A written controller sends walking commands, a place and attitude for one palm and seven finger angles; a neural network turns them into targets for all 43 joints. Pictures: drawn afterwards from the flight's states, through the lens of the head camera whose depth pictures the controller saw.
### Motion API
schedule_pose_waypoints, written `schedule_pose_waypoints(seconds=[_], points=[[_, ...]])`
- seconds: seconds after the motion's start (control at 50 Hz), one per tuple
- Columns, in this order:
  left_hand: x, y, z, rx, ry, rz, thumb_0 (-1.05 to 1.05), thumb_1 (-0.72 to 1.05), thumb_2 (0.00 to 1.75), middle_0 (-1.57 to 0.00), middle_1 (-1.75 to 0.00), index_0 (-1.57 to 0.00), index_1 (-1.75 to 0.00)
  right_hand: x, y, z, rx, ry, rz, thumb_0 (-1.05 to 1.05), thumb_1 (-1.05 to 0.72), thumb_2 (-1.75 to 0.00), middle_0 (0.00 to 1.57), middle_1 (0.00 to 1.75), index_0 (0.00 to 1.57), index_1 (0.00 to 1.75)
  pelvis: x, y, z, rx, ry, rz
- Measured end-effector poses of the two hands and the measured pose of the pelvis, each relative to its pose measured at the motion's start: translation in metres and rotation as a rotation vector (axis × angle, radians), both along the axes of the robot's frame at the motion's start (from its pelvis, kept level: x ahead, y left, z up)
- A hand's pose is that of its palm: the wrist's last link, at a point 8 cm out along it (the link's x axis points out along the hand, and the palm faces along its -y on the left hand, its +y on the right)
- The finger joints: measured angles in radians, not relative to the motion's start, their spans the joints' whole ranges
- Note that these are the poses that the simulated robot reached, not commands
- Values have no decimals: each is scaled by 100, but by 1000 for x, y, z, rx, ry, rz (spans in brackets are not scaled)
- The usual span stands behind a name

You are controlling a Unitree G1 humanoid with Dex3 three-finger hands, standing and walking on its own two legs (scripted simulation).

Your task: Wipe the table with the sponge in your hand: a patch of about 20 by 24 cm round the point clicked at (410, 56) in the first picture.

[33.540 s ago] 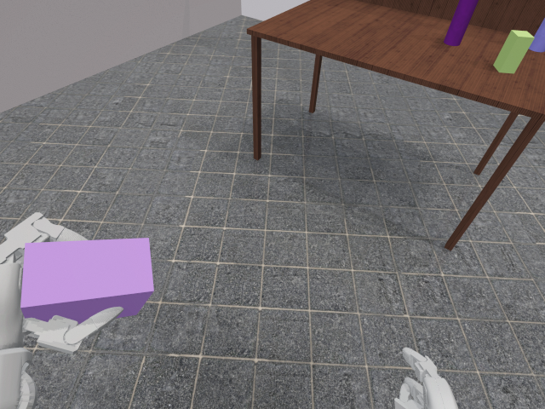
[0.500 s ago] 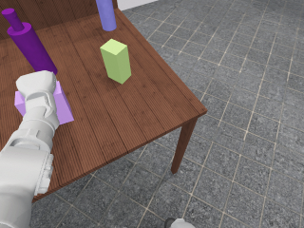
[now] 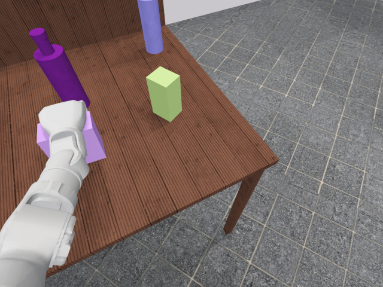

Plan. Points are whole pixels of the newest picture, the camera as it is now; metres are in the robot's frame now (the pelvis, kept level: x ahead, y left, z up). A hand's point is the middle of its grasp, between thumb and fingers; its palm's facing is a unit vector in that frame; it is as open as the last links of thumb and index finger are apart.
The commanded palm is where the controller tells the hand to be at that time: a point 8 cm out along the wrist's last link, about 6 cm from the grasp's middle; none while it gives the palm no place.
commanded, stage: wipe back along the third lane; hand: left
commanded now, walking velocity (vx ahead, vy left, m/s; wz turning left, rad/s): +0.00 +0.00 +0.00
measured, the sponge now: (77, 146) +0.43 +0.29 +0.00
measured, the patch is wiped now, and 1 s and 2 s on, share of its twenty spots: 1.00 1.00 1.00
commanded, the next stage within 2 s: slide back across to the middle lane in 1.38 s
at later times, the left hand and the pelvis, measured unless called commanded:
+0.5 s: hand (73, 151) +0.38 +0.27 +0.05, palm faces +0.01 -0.04 -1.00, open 9.8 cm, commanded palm +0.34 +0.24 +0.08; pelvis +0.04 +0.02 +0.01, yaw +2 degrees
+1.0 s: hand (84, 176) +0.33 +0.23 +0.05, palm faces +0.01 -0.03 -1.00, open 9.8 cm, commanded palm +0.28 +0.20 +0.07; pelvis +0.01 +0.00 +0.01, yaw +1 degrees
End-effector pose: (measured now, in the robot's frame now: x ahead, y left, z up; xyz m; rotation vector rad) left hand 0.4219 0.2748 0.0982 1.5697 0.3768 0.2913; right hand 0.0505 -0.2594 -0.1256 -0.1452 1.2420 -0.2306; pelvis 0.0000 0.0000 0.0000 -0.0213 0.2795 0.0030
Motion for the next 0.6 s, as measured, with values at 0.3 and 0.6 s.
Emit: schedule_pose_waypoints(seconds=[0.3, 0.6], points=[[-22, -4, 3, -39, -31, 23, -1, -46, 107, -71, -138, -73, -138, 133, 30, 24, 29, -231, 126, 1, -91, -90, 20, 30, 20, 30, 28, 13, 7, -5, -65, 17], [-69, -21, 3, -53, -61, 24, 2, -45, 106, -70, -139, -72, -139, 205, 64, 46, 92, -387, 247, 1, -91, -90, 20, 30, 20, 30, 37, 16, 8, -6, -122, 36]])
